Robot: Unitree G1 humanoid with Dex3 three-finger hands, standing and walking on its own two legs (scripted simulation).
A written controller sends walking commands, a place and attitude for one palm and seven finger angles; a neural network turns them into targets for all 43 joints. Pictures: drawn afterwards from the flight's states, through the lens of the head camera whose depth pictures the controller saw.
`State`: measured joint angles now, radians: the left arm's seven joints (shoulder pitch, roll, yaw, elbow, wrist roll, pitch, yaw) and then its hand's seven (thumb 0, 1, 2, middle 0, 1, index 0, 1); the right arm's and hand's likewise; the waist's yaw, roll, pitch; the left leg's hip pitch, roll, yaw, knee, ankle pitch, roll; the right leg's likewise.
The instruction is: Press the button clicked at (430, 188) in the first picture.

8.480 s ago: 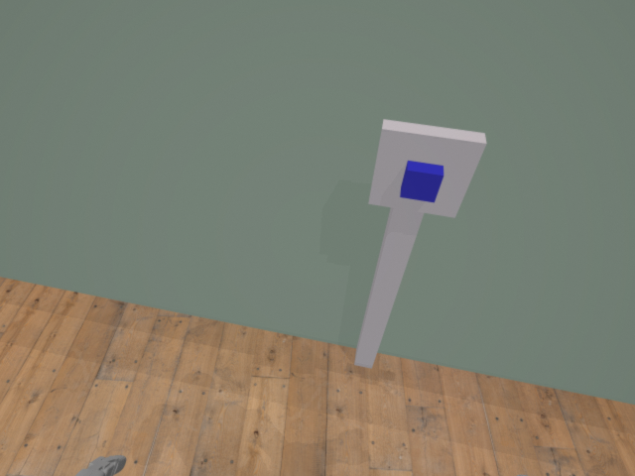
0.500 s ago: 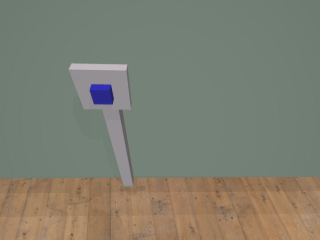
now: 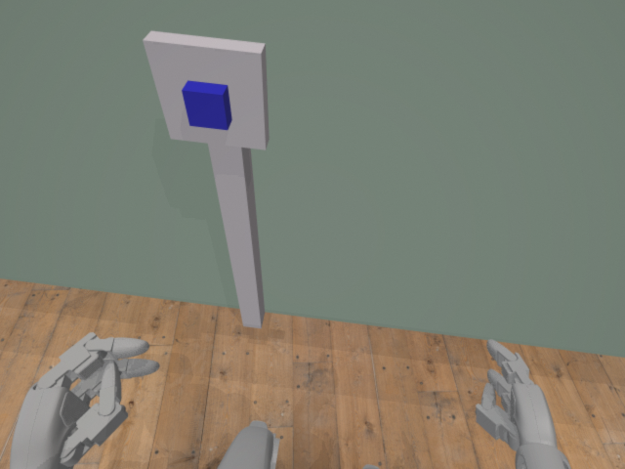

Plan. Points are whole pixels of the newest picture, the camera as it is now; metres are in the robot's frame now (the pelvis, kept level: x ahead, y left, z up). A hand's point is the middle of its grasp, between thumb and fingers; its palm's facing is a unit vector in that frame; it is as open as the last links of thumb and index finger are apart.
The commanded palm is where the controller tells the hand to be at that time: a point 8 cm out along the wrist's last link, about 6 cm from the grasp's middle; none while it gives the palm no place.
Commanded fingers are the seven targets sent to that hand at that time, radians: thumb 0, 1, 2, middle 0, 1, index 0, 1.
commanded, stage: raise the hand and make a fist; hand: left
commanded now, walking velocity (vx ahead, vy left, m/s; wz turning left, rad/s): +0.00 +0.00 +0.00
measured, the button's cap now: (208, 104) +0.56 +0.24 +0.15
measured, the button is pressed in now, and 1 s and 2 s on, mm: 0 0 0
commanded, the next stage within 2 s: aim a knuckle at the button in 1.46 s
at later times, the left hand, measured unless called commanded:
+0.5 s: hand (134, 341) +0.22 +0.23 +0.08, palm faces +0.01 -1.00 -0.04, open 3.1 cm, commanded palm +0.20 +0.29 +0.10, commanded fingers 0.00 0.90 0.90 -1.30 -1.50 -1.30 -1.50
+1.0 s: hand (92, 291) +0.24 +0.26 +0.14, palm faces +0.06 -1.00 -0.07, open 3.1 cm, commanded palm +0.22 +0.31 +0.14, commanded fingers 0.00 0.90 0.90 -1.30 -1.50 -1.30 -1.50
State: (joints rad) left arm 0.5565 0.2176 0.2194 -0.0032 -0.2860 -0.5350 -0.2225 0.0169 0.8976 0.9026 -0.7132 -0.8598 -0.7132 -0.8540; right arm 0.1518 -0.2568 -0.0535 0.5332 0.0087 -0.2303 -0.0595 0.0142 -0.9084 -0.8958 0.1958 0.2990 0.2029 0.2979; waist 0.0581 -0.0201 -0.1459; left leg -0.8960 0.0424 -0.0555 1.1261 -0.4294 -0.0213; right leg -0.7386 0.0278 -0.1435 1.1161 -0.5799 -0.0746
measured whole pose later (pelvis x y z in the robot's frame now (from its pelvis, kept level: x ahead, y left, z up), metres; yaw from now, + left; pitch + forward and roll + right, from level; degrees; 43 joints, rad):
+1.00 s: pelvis +0.01 +0.05 +0.05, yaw -1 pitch +6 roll -3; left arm 0.36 0.28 0.20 -0.15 -0.28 -0.22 -0.18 0.01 0.90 0.90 -1.30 -1.50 -1.30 -1.50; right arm 0.24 -0.22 0.06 0.54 0.04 -0.19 -0.06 0.02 -0.90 -0.90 0.20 0.30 0.21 0.30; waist 0.02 0.03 -0.09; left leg -0.62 0.00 0.01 0.87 -0.35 0.05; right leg -0.46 -0.01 -0.08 0.82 -0.45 0.01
